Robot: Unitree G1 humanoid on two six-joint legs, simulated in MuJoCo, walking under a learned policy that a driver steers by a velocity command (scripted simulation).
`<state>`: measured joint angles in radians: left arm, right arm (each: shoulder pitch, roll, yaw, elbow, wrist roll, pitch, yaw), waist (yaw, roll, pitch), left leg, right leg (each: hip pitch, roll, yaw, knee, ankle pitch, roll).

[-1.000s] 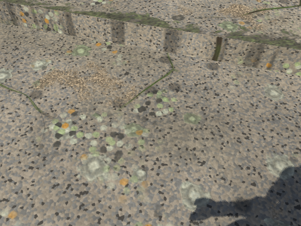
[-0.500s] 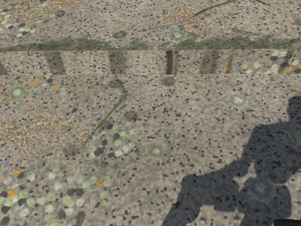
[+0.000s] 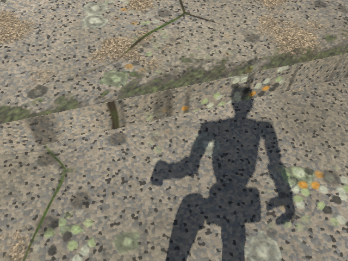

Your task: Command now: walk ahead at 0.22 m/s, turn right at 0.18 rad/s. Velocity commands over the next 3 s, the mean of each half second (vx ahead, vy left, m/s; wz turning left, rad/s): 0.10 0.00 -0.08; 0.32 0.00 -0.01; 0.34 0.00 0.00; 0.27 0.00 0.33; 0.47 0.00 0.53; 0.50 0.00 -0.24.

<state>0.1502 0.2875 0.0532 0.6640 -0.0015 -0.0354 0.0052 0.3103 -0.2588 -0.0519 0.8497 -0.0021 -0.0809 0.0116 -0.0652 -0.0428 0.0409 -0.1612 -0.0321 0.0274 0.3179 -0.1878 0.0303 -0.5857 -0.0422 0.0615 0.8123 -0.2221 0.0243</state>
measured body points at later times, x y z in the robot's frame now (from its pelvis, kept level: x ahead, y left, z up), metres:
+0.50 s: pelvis +0.11 -0.01 -0.01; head +0.11 -0.01 +0.44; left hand +0.25 +0.23 -0.13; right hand +0.19 -0.28 -0.14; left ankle +0.10 +0.12 -0.75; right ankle +0.16 -0.13 -0.75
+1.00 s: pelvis +0.27 -0.02 +0.00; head +0.29 -0.03 +0.45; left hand +0.22 +0.24 -0.14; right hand +0.45 -0.27 -0.11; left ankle +0.40 +0.13 -0.70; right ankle +0.17 -0.12 -0.75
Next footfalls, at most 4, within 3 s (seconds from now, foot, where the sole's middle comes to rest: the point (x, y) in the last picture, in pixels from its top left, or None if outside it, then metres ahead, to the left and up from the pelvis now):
0.14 right None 0.21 -0.12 -0.78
0.40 left None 0.14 0.12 -0.78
1.16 left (135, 241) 0.54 0.12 -0.78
1.60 right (183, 215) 0.63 -0.07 -0.78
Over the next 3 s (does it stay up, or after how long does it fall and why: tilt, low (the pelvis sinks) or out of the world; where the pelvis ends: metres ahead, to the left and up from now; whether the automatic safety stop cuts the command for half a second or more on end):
stays up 1.02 0.28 0.02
